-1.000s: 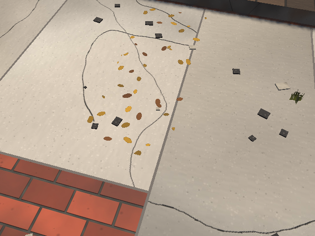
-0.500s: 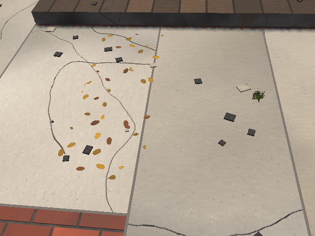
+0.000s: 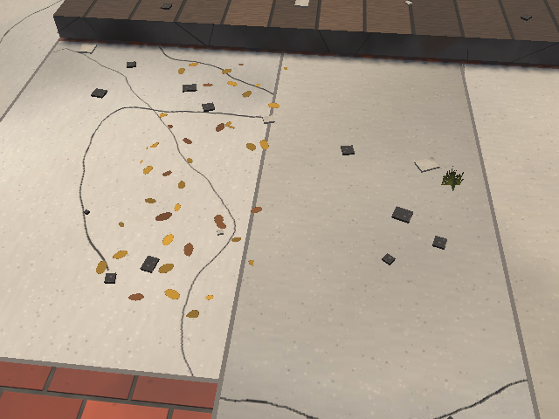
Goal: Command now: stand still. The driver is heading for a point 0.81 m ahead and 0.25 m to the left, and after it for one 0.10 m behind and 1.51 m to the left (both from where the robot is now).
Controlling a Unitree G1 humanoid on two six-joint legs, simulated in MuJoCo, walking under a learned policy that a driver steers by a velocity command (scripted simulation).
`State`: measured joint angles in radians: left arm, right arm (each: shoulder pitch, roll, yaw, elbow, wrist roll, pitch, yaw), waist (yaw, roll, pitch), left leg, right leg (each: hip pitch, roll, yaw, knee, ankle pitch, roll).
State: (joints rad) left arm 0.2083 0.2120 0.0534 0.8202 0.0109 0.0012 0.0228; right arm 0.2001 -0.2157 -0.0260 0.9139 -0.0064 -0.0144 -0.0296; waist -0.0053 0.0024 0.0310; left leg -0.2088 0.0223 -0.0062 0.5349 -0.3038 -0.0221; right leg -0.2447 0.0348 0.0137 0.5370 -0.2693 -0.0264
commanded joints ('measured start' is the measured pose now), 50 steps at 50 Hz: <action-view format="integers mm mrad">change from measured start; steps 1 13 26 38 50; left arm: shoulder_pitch -10 121 -106 -356 -71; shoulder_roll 93 177 106 111 93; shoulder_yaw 22 51 30 4 14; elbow -33 74 10 -93 81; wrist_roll -2 -33 -33 -40 -1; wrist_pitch -14 -55 -110 -107 -132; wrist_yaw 6 5 -32 -75 -58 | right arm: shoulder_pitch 3 -12 241 308 213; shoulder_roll -110 -65 -98 -176 -66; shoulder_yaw -24 -24 -25 -43 -50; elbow -25 1 79 99 14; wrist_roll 1 34 8 24 46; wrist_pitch -10 -58 -94 -70 -50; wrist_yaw -5 0 38 11 8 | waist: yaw -3 35 -43 -33 -28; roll -6 -176 80 113 -88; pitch -21 84 61 85 -24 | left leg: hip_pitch -40 -262 314 285 -341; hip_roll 32 -29 237 237 134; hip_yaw -35 50 -281 -59 -107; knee -98 178 -391 -349 669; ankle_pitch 109 -159 160 580 55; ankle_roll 26 85 205 168 83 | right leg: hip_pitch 35 22 -617 -306 17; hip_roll -61 -291 -139 -52 -268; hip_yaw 71 453 22 -55 108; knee -96 -338 492 -18 -419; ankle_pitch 122 -590 58 253 144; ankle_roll -23 -211 -30 -51 -171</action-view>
